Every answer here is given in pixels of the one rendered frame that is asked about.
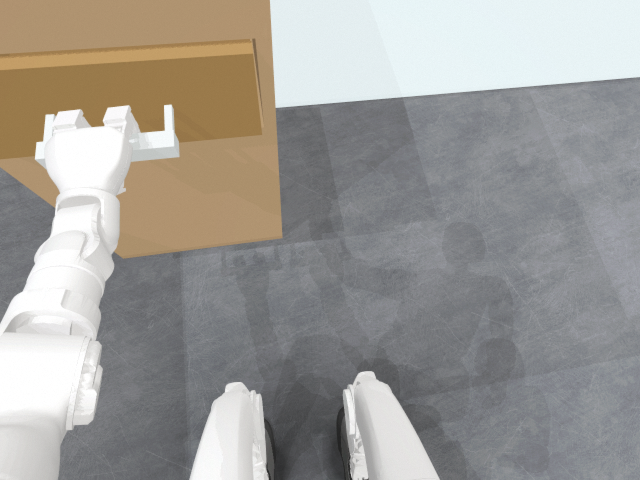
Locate left robot hand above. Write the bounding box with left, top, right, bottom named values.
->
left=45, top=105, right=141, bottom=197

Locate cabinet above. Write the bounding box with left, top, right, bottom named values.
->
left=0, top=0, right=282, bottom=259

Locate left robot thigh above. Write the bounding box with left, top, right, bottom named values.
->
left=189, top=389, right=265, bottom=480

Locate handle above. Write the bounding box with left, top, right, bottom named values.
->
left=35, top=104, right=180, bottom=170

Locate left robot forearm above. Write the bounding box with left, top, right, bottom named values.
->
left=0, top=187, right=120, bottom=341

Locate left robot upper arm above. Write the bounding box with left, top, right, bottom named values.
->
left=0, top=332, right=103, bottom=480

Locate drawer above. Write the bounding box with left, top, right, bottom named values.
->
left=0, top=39, right=262, bottom=159

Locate robot left shin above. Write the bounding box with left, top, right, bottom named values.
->
left=211, top=382, right=269, bottom=480

